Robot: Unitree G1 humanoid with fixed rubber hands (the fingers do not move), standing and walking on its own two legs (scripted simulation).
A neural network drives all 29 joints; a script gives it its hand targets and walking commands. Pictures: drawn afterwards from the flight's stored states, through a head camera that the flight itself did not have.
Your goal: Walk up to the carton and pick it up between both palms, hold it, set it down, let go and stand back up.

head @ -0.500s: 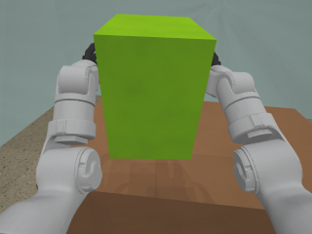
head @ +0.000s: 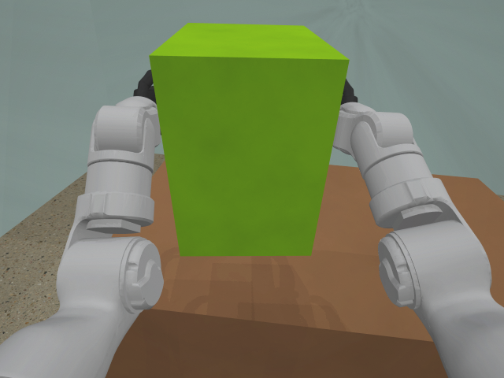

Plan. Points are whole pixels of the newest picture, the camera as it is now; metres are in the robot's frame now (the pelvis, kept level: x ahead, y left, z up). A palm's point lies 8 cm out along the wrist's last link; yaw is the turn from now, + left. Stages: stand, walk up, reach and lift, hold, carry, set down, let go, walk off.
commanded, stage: hold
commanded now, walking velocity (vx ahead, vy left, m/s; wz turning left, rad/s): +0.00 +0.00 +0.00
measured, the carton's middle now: (246, 133) +0.39 +0.00 +0.30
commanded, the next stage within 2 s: set down in 0.34 s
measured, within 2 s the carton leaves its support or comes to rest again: neither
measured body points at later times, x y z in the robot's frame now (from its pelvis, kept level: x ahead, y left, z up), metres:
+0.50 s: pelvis +0.00 +0.00 +0.00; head -0.10 +0.01 +0.44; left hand +0.39 +0.15 +0.34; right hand +0.38 -0.14 +0.34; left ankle +0.01 +0.14 -0.75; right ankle +0.01 -0.11 -0.75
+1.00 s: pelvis +0.01 -0.01 +0.00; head -0.06 +0.02 +0.45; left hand +0.41 +0.16 +0.28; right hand +0.42 -0.12 +0.27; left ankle +0.01 +0.14 -0.75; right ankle +0.01 -0.11 -0.75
